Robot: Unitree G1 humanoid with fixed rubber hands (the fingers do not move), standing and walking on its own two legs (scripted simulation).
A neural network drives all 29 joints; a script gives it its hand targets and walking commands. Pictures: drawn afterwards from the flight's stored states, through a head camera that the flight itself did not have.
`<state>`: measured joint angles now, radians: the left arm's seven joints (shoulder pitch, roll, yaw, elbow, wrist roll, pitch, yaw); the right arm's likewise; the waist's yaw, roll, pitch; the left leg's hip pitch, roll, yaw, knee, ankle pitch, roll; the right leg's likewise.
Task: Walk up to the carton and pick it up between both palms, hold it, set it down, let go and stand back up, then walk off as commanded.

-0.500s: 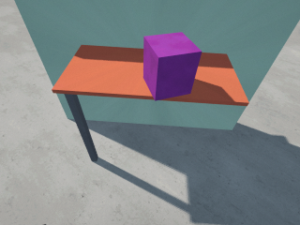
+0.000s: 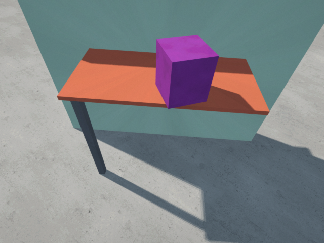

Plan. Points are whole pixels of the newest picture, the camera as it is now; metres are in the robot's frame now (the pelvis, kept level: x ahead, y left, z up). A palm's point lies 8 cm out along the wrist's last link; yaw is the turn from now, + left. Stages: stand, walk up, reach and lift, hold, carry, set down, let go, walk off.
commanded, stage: walk up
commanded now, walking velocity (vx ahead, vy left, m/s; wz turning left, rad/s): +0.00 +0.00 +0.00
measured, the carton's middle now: (182, 72) +0.74 -0.06 +0.04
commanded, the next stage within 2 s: none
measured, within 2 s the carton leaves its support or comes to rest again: neither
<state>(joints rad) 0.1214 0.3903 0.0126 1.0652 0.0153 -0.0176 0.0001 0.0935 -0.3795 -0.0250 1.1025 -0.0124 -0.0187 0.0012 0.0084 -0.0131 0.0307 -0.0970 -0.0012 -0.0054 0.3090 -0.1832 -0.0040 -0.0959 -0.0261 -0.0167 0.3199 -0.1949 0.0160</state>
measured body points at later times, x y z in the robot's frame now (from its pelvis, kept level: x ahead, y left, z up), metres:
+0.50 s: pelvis +0.07 -0.08 -0.02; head +0.08 -0.10 +0.43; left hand +0.19 +0.26 -0.10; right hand +0.10 -0.44 -0.14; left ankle -0.01 +0.10 -0.71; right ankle +0.10 -0.18 -0.75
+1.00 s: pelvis +0.25 -0.10 -0.03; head +0.27 -0.09 +0.42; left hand +0.30 +0.23 -0.13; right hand +0.39 -0.42 -0.10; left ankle +0.29 +0.03 -0.75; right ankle +0.16 -0.20 -0.67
